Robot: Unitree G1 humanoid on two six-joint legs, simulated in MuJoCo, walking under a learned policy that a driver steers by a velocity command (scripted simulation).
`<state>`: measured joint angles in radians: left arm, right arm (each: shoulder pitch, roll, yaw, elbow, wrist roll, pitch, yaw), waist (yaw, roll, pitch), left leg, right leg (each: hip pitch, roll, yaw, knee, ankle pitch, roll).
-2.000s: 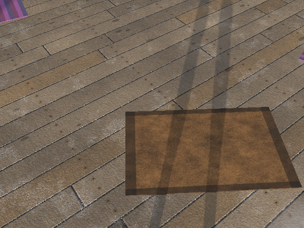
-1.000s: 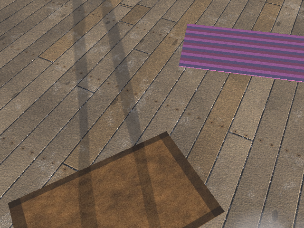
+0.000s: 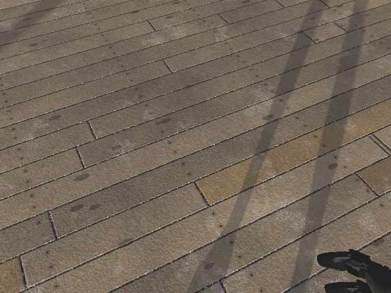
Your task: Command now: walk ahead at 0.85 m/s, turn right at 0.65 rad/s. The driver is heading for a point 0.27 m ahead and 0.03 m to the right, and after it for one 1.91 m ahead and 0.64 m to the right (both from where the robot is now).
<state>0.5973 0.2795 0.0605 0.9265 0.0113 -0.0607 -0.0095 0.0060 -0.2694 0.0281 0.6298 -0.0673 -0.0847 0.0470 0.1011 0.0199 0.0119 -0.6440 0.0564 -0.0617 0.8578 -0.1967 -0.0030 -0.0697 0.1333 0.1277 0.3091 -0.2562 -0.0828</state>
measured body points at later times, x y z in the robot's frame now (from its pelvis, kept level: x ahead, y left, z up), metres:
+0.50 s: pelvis +0.30 -0.01 -0.01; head +0.34 -0.05 +0.43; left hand +0.61 +0.17 -0.07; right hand +0.28 -0.33 -0.13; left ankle +0.30 +0.14 -0.74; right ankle +0.38 -0.15 -0.72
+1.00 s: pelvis +0.40 -0.02 -0.02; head +0.43 -0.01 +0.43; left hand +0.71 +0.09 -0.11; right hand +0.34 -0.31 -0.12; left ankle +0.47 +0.07 -0.74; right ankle +0.36 -0.14 -0.72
